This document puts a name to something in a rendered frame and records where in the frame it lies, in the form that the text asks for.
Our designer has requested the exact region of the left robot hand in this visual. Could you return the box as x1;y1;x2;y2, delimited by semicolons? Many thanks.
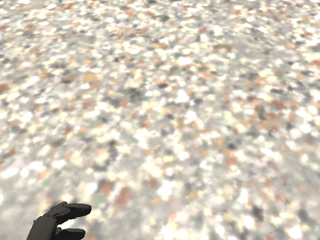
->
26;201;92;240

